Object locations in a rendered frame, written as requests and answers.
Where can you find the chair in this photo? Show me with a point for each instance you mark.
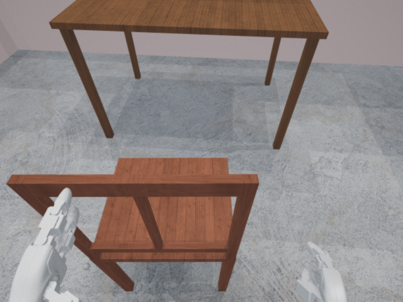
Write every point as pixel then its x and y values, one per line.
pixel 157 210

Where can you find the right robot hand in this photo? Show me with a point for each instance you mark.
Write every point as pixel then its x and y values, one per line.
pixel 327 285

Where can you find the left robot hand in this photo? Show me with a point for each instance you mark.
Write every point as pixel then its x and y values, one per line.
pixel 45 257

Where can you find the table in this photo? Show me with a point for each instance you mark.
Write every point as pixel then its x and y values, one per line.
pixel 265 18

